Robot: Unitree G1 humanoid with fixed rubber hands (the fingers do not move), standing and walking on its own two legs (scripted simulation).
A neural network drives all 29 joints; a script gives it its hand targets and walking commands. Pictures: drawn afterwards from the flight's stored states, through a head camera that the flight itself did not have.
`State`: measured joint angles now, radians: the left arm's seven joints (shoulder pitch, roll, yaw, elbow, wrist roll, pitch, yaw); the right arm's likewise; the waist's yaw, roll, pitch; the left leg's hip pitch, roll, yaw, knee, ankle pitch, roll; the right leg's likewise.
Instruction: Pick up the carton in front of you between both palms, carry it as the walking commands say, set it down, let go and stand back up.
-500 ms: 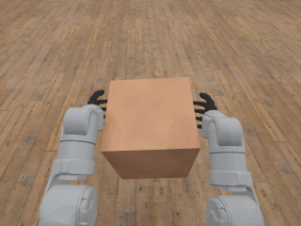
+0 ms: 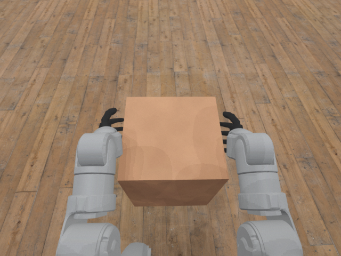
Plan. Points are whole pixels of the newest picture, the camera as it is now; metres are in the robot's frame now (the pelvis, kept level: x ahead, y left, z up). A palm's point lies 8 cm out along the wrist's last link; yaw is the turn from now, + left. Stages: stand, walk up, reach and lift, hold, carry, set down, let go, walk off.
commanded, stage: carry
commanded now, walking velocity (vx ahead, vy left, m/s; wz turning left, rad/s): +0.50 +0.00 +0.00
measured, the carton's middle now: (171, 157) +0.38 +0.02 -0.02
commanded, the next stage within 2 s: none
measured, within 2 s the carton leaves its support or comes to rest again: neither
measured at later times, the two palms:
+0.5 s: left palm (123, 30) +0.70 +0.17 +0.13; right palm (221, 42) +0.67 -0.12 +0.13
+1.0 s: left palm (140, 8) +0.89 +0.14 +0.11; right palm (220, 14) +0.89 -0.15 +0.10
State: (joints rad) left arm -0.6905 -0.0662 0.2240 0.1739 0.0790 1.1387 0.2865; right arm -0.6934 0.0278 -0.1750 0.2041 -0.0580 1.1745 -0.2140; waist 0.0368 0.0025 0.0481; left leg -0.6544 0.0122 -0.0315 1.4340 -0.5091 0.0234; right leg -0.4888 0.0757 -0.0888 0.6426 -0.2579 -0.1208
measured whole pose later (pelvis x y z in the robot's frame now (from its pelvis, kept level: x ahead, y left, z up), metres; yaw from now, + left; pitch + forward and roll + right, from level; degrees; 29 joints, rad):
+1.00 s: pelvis +0.61 -0.01 +0.03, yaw +1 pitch +4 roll +1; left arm -0.32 -0.17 0.15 -0.08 0.11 1.18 0.27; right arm -0.29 0.16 -0.13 -0.11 -0.13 1.24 -0.25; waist 0.02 0.00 -0.10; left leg -0.56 0.10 0.11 0.71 -0.23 -0.02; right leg -0.14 -0.02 -0.19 0.30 -0.22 -0.04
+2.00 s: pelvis +1.09 +0.00 +0.02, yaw +1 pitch +4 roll +0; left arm -0.36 -0.18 0.18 -0.10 0.15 1.18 0.24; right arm -0.35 0.18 -0.15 -0.10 -0.16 1.24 -0.24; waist 0.00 0.00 -0.13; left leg -0.22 0.06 0.14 0.51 -0.33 -0.02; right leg -0.30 -0.06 -0.20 0.52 -0.26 -0.01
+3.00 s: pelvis +1.05 +0.01 +0.02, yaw +1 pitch +1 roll +0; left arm -0.28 -0.16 0.16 0.19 0.24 0.86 0.13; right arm -0.26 0.15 -0.13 0.19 -0.23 0.92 -0.15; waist 0.00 0.00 -0.12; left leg -0.23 0.05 0.16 0.52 -0.31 0.01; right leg -0.31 -0.07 -0.17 0.51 -0.22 -0.01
